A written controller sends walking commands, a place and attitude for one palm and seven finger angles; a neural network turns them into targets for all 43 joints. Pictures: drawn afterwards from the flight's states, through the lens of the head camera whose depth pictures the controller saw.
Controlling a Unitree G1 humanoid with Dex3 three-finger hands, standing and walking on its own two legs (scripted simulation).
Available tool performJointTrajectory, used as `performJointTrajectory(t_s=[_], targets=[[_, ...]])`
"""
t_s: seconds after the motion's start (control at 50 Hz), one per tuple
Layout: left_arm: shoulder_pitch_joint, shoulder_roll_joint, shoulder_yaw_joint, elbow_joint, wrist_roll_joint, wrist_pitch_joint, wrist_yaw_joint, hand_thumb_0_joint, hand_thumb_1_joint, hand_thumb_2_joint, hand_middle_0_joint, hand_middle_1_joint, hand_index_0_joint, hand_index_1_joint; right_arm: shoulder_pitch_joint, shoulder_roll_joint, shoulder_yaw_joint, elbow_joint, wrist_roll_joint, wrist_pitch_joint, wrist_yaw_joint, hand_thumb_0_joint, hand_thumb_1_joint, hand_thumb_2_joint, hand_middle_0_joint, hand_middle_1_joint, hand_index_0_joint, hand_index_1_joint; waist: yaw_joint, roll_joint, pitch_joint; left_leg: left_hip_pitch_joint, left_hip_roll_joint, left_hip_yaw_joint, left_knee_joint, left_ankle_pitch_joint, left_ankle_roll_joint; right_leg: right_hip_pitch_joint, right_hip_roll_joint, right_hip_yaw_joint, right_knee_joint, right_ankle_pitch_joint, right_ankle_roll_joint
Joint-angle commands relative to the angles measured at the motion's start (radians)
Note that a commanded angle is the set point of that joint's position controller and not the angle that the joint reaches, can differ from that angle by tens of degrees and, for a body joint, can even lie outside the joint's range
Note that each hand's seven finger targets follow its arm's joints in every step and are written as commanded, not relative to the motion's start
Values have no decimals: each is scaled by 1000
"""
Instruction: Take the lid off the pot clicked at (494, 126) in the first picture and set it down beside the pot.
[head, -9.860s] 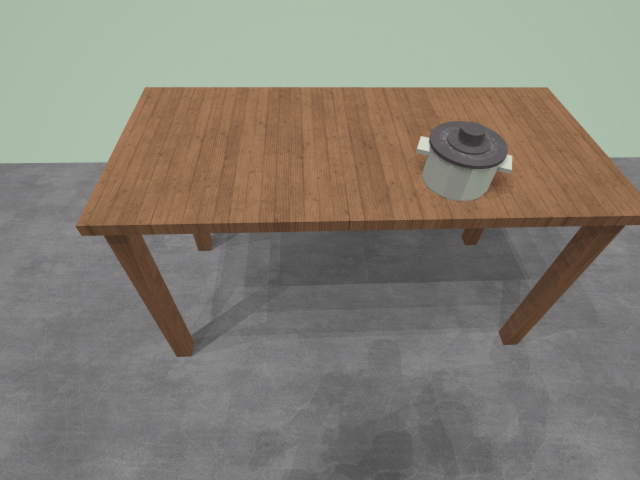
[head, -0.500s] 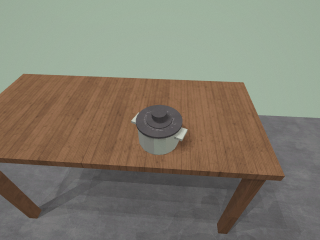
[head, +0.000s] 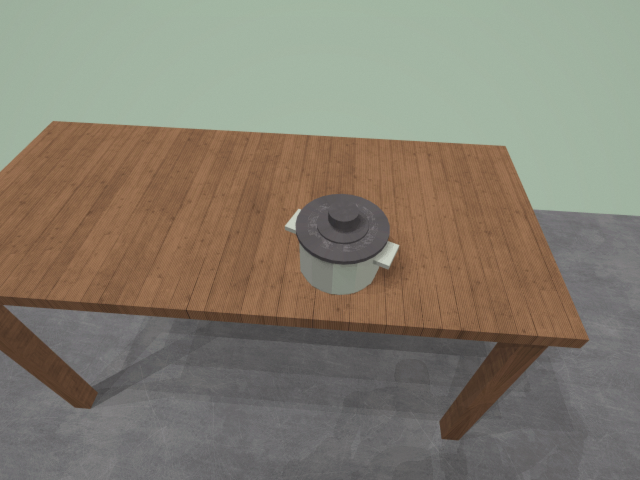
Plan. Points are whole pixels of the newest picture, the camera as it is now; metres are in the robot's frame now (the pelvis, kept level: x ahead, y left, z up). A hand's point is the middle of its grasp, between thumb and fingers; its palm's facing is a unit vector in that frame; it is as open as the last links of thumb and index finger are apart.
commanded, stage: come to a stop and stand still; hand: left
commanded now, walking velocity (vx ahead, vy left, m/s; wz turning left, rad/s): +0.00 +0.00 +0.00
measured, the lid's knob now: (343, 214) +0.52 -0.01 +0.03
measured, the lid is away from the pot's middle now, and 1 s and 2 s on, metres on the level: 0.00 0.00 0.00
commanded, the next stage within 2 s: look again from close up in 0.64 s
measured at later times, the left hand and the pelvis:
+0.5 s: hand out of the picture +0.02 +0.15 -0.18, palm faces +0.02 -0.99 -0.16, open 7.3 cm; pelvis +0.03 +0.00 +0.00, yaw +0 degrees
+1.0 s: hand out of the picture +0.02 +0.14 -0.18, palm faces +0.02 -0.99 -0.15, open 7.4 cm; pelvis +0.04 -0.01 +0.00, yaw +0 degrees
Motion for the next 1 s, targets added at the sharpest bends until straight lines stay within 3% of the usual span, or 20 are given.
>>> performJointTrajectory(t_s=[0.0, 0.18, 0.28, 0.34, 0.4, 0.44, 0.54, 0.66, 0.82, 0.86, 0.98], targets=[[59, 75, 16, -14, -2, -22, 7, 0, 900, 900, -200, -300, -200, -300, 4, -97, -17, -38, 3, -33, -8, 0, -900, -900, 200, 300, 200, 300, 16, 13, 59, -14, 226, -280, -188, -201, -57, -35, -60, 61, -55, -11, -49], [58, 66, 10, 21, -5, -29, 13, 0, 900, 900, -200, -300, -200, -300, 30, -76, -9, 8, 6, -41, -13, 0, -900, -900, 200, 300, 200, 300, 7, -26, 54, 38, 215, -244, -139, -21, -57, -20, -80, 76, -78, 65, -47], [63, 60, 9, 36, -6, -29, 16, 0, 900, 900, -200, -300, -200, -300, 35, -69, -6, 31, 6, -45, -17, 0, -900, -900, 200, 300, 200, 300, 5, 4, 48, 79, 215, -229, -120, 87, -60, -22, -81, 75, -75, 86, -43], [62, 59, 9, 44, -8, -29, 18, 0, 900, 900, -200, -300, -200, -300, 40, -68, -4, 37, 7, -47, -22, 0, -900, -900, 200, 300, 200, 300, 4, -10, 39, 104, 216, -214, -93, 192, -60, -10, -82, 74, -74, 111, -42], [67, 55, 7, 53, -9, -29, 19, 0, 900, 900, -200, -300, -200, -300, 35, -63, -2, 47, 7, -46, -23, 0, -900, -900, 200, 300, 200, 300, 5, 8, 49, 109, 212, -208, -91, 174, -60, -12, -85, 82, -85, 105, -42], [63, 56, 5, 55, -9, -29, 19, 0, 900, 900, -200, -300, -200, -300, 32, -63, -1, 49, 8, -44, -23, 0, -900, -900, 200, 300, 200, 300, 3, -25, 67, 94, 210, -204, -84, 165, -58, -8, -88, 85, -92, 121, -44], [67, 56, 5, 62, -9, -29, 18, 0, 900, 900, -200, -300, -200, -300, 34, -59, -1, 61, 7, -47, -24, 0, -900, -900, 200, 300, 200, 300, 7, 15, 59, 98, 211, -210, -91, 169, -57, 4, -86, 78, -89, 111, -41], [66, 52, 2, 71, -11, -30, 20, 0, 900, 900, -200, -300, -200, -300, 44, -55, 1, 73, 8, -48, -26, 0, -900, -900, 200, 300, 200, 300, 6, -14, 59, 108, 210, -205, -83, 199, -56, 15, -87, 81, -93, 128, -41], [68, 50, 0, 72, -11, -32, 18, 0, 900, 900, -200, -300, -200, -300, 45, -45, 2, 88, 9, -47, -24, 0, -900, -900, 200, 300, 200, 300, 10, -26, 88, 81, 207, -203, -93, 125, -49, 14, -87, 80, -111, 117, -40], [74, 48, 0, 74, -11, -33, 19, 0, 900, 900, -200, -300, -200, -300, 49, -45, 2, 91, 8, -49, -24, 0, -900, -900, 200, 300, 200, 300, 8, -3, 65, 98, 206, -204, -95, 130, -53, 18, -91, 87, -106, 121, -43], [79, 42, -3, 80, -11, -33, 19, 0, 900, 900, -200, -300, -200, -300, 57, -38, 2, 100, 9, -50, -24, 0, -900, -900, 200, 300, 200, 300, 8, -4, 81, 88, 208, -204, -102, 112, -51, 13, -87, 83, -107, 110, -41]])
